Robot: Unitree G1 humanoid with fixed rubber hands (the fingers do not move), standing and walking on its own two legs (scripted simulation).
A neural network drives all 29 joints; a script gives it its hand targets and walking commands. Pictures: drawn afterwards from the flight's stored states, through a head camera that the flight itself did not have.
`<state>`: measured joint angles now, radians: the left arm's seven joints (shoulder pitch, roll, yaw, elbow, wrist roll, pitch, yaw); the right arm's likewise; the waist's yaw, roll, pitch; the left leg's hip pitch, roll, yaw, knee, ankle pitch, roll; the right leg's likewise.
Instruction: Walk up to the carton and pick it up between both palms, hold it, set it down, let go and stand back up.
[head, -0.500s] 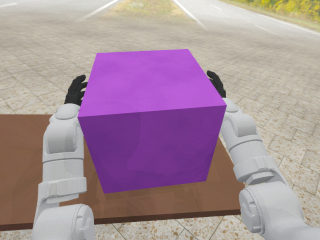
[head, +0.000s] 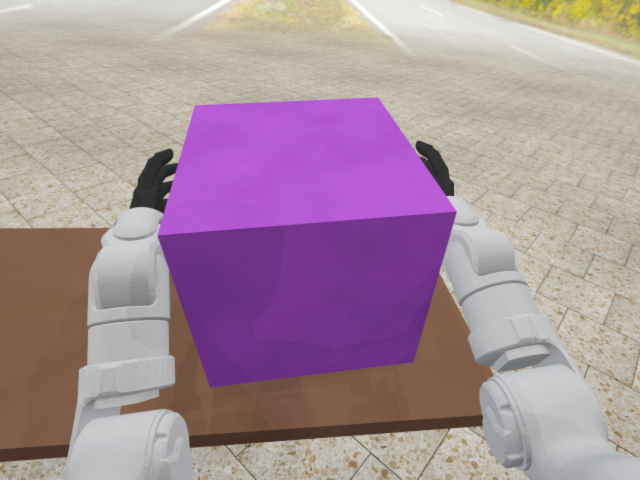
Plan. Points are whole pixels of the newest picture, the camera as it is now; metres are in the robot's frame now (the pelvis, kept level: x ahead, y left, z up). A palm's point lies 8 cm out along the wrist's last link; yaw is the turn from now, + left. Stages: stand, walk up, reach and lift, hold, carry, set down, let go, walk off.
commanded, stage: hold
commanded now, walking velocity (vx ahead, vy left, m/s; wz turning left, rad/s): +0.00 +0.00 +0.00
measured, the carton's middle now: (301, 230) +0.38 +0.01 +0.20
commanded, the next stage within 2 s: none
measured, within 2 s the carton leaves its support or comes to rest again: neither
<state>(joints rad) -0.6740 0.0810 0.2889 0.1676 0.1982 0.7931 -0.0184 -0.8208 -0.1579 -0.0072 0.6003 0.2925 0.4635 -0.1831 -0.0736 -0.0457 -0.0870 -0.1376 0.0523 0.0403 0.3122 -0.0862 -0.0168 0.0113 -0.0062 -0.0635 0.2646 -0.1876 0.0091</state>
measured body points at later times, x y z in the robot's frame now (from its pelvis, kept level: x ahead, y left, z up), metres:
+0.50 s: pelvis +0.00 +0.00 +0.00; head -0.07 +0.03 +0.44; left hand +0.37 +0.18 +0.22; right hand +0.38 -0.15 +0.24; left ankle +0.06 +0.13 -0.75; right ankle -0.02 -0.12 -0.75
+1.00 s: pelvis +0.00 +0.00 +0.00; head -0.07 +0.03 +0.44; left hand +0.37 +0.19 +0.23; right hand +0.38 -0.15 +0.25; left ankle +0.06 +0.13 -0.75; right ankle -0.02 -0.12 -0.75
